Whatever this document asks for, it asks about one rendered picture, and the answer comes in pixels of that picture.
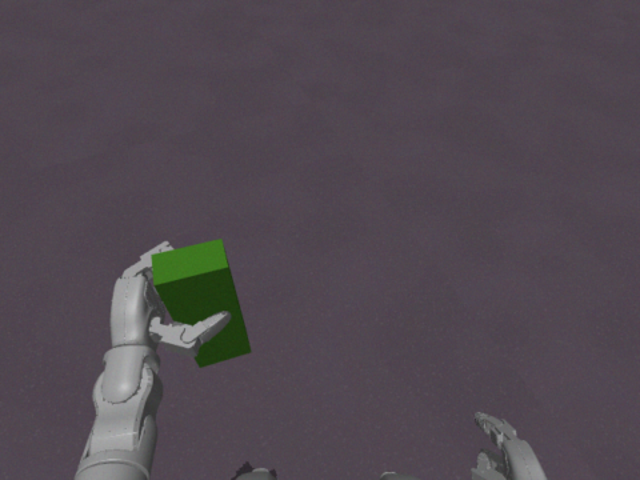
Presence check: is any left robot arm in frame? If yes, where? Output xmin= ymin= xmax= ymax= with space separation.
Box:
xmin=74 ymin=344 xmax=163 ymax=480

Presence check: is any left robot hand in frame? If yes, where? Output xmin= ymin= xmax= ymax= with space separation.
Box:
xmin=110 ymin=241 xmax=232 ymax=357

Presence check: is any right robot hand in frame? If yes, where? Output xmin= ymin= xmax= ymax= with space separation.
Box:
xmin=471 ymin=412 xmax=547 ymax=480

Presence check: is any carton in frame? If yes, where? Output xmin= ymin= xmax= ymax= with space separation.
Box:
xmin=151 ymin=239 xmax=251 ymax=368

